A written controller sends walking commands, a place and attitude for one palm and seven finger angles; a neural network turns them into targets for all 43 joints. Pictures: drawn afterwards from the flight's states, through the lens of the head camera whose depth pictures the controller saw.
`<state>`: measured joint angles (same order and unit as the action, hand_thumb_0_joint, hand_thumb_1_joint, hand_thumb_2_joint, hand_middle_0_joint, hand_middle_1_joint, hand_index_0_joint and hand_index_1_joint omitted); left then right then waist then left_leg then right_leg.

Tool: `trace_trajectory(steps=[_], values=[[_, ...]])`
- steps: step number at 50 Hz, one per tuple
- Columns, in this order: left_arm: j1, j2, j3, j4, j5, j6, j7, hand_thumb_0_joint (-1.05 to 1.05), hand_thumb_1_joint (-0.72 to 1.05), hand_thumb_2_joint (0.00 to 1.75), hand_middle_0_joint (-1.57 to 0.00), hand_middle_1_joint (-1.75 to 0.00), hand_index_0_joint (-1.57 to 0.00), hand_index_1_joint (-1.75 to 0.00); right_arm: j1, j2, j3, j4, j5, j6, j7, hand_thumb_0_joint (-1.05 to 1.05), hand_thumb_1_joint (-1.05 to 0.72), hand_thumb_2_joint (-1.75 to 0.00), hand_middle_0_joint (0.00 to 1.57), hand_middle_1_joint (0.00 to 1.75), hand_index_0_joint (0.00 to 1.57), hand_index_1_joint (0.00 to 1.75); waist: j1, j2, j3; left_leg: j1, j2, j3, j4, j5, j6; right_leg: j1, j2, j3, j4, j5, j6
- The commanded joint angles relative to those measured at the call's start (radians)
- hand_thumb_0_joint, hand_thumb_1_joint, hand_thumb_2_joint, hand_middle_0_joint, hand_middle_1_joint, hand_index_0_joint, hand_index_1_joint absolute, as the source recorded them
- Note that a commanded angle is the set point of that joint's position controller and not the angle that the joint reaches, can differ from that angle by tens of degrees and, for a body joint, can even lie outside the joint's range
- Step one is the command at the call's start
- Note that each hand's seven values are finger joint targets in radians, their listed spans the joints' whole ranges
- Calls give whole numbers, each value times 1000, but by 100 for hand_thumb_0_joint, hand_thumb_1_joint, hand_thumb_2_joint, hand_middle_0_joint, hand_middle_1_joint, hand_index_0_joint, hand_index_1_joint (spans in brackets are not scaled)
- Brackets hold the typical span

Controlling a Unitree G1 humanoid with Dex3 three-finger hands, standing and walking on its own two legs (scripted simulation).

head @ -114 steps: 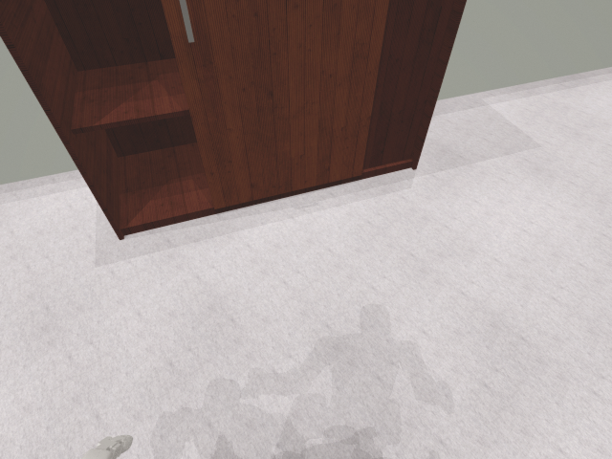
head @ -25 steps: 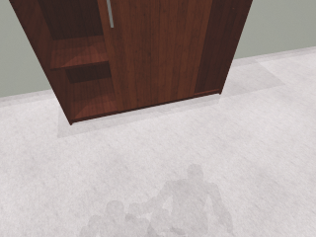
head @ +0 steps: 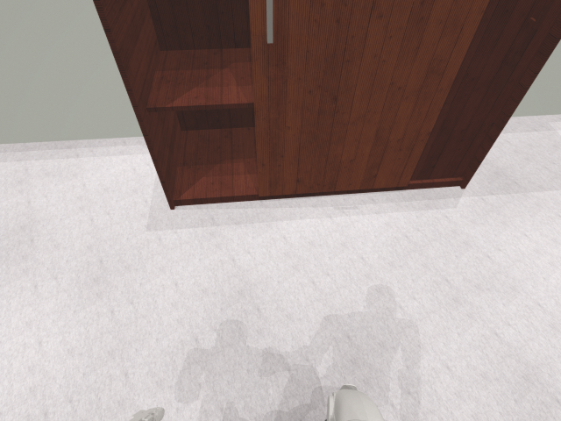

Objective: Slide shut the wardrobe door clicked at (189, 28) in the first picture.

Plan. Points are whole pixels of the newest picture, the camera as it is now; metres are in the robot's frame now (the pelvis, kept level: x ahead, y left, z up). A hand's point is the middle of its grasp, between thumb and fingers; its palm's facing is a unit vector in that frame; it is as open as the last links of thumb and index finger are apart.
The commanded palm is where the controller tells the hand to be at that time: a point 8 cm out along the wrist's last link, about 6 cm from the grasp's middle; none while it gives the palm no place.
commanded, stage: walk to a spot facing it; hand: right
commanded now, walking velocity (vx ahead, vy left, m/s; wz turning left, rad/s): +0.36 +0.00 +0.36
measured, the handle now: out of the picture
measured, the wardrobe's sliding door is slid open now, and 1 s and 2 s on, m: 0.40 0.40 0.40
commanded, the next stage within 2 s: turn to face it in 0.60 s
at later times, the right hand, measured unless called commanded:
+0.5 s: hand (392, 297) +0.37 -0.21 -0.16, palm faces -0.26 +0.94 -0.20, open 7.3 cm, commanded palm none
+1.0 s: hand (332, 245) +0.50 -0.11 -0.18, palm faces -0.35 +0.92 -0.15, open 7.3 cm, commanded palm none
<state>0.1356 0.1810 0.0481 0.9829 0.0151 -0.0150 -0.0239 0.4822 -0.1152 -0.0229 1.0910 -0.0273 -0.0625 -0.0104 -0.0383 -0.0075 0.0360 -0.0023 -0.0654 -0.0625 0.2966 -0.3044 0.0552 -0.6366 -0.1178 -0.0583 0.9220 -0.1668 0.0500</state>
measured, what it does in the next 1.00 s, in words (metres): walks ahead, turning left: right foot, then left foot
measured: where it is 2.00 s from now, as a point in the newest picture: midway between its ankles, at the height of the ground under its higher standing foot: (268, 363)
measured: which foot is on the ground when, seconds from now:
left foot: down 0.00-0.14, up 0.16-0.66, down 0.68-1.00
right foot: up 0.00-0.12, down 0.14-0.68, up 0.70-1.00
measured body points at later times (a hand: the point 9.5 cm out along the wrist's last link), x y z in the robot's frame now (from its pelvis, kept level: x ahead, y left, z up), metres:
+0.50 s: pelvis +0.20 -0.05 +0.00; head +0.22 -0.06 +0.45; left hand +0.11 +0.18 -0.14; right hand +0.38 -0.26 -0.14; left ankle +0.28 +0.12 -0.68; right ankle +0.18 -0.14 -0.74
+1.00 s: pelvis +0.34 +0.00 -0.02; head +0.34 -0.01 +0.43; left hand +0.27 +0.23 -0.16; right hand +0.52 -0.16 -0.16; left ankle +0.33 +0.11 -0.74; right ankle +0.41 -0.09 -0.74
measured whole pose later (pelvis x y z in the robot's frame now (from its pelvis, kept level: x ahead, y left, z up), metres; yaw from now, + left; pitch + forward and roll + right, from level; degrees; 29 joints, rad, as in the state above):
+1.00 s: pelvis +0.34 +0.00 -0.02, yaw +21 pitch -1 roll +3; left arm 0.29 0.16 0.02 1.00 0.02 0.00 0.02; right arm 0.14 -0.15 -0.03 0.98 -0.02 0.02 -0.02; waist 0.05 -0.02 0.01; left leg -0.28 -0.01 0.16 0.54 -0.24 0.04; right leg -0.36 -0.10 -0.07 0.70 -0.30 0.03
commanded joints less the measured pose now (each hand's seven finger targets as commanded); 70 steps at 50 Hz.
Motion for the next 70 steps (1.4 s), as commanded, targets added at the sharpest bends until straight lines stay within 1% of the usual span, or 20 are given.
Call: trace_trajectory(steps=[1,3,5,7,9,14,27,30,32,34,36,41,48,49,51,52,58,66,68,70], values=[[-141,52,12,-120,-5,-40,-8,0,90,90,-20,-30,-20,-30,37,-207,-50,-37,-4,-16,-21,0,-90,-90,20,30,20,30,-9,129,69,-58,261,-163,-48,459,105,85,23,-23,-193,-9,-22],[-58,73,18,-101,-5,-49,2,0,90,90,-20,-30,-20,-30,-1,-227,-61,-44,-1,-14,-19,0,-90,-90,20,30,20,30,35,120,42,-84,250,-150,42,572,95,250,65,-44,-285,-30,-41],[219,142,35,-16,6,-59,29,0,90,90,-20,-30,-20,-30,-11,-211,-68,-50,9,-13,-14,0,-90,-90,20,30,20,30,142,46,-107,-205,166,-99,381,582,50,649,52,-17,-404,37,-66],[399,301,63,13,16,-54,40,0,90,90,-20,-30,-20,-30,16,-119,-60,-100,21,-12,7,0,-90,-90,20,30,20,30,153,-307,-230,-567,-15,38,973,-261,-8,852,-403,579,-617,-66,-232],[218,187,39,-22,6,-55,41,0,90,90,-20,-30,-20,-30,-113,-127,-60,-123,6,3,14,0,-90,-90,20,30,20,30,103,-175,-29,-657,100,14,1109,-135,-3,546,-364,487,-736,-435,-213],[137,86,15,-21,8,-82,48,0,90,90,-20,-30,-20,-30,-106,-89,-68,-133,-11,64,46,0,-90,-90,20,30,20,30,7,-88,17,-584,181,52,976,55,-40,332,-239,76,-749,-184,-154],[322,132,22,36,14,-62,46,0,90,90,-20,-30,-20,-30,-479,-94,-52,-272,-5,73,62,0,-90,-90,20,30,20,30,99,-99,105,-628,142,190,448,142,-52,613,-234,-203,-641,405,-160],[314,167,31,25,12,-50,49,0,90,90,-20,-30,-20,-30,-415,-122,-54,-257,-4,62,56,0,-90,-90,20,30,20,30,62,-139,21,-472,70,240,361,79,-12,670,-230,-258,-446,724,-136],[295,186,32,-1,0,-43,39,0,90,90,-20,-30,-20,-30,-211,-200,-72,-200,-9,36,46,0,-90,-90,20,30,20,30,-43,-95,-122,-84,49,247,213,217,17,513,-199,-281,-84,680,-68],[283,99,17,-64,-20,-40,45,0,90,90,-20,-30,-20,-30,-38,-405,-111,-160,24,22,21,0,-90,-90,20,30,20,30,-81,175,-365,369,546,-366,237,1151,254,-8,19,-156,535,-515,35],[204,108,16,-76,-15,-28,54,0,90,90,-20,-30,-20,-30,-143,-343,-95,-191,27,35,-2,0,-90,-90,20,30,20,30,-43,127,-283,169,465,-237,183,986,227,3,-40,29,503,-368,16],[365,33,-9,40,8,42,48,0,90,90,-20,-30,-20,-30,-390,-203,-46,-215,4,37,-23,0,-90,-90,20,30,20,30,132,83,-128,-359,310,46,20,470,114,272,-30,11,228,-198,6],[288,6,-20,38,5,24,38,0,90,90,-20,-30,-20,-30,-331,-170,-42,-163,12,67,-19,0,-90,-90,20,30,20,30,79,105,-10,-406,282,72,23,-82,56,427,34,-33,-309,-95,-20],[287,28,-18,39,5,21,37,0,90,90,-20,-30,-20,-30,-312,-154,-38,-161,17,74,-17,0,-90,-90,20,30,20,30,72,39,16,-443,262,92,92,-115,25,458,18,9,-408,-68,-29],[266,141,-2,0,16,14,38,0,90,90,-20,-30,-20,-30,-243,-97,-34,-172,23,84,-11,0,-90,-90,20,30,20,30,41,-260,63,-402,127,181,321,-138,-58,292,-204,363,-656,-97,-146],[229,152,4,-7,21,12,44,0,90,90,-20,-30,-20,-30,-265,-108,-39,-178,18,82,-13,0,-90,-90,20,30,20,30,48,-321,59,-402,94,171,446,-192,-69,262,-220,459,-733,-89,-197],[182,145,12,1,11,3,60,0,90,90,-20,-30,-20,-30,-268,-106,-39,-148,22,66,-10,0,-90,-90,20,30,20,30,57,-99,-93,-452,116,89,558,-183,-88,554,-147,259,-583,445,-233],[103,156,27,-10,-5,26,44,0,90,90,-20,-30,-20,-30,-131,-134,-37,-95,21,58,-25,0,-90,-90,20,30,20,30,15,-89,-110,-150,109,105,106,100,-92,414,-64,223,-488,270,-156],[90,69,11,-39,-15,26,30,0,90,90,-20,-30,-20,-30,-130,-247,-51,-93,6,48,-33,0,-90,-90,20,30,20,30,26,202,-65,-64,388,-145,0,277,6,206,112,45,-313,-127,-45],[26,99,28,-53,-2,58,30,0,90,90,-20,-30,-20,-30,-150,-255,-56,-115,4,51,-32,0,-90,-90,20,30,20,30,5,280,-1,-241,463,-184,-51,272,118,197,103,76,-30,-365,-41]])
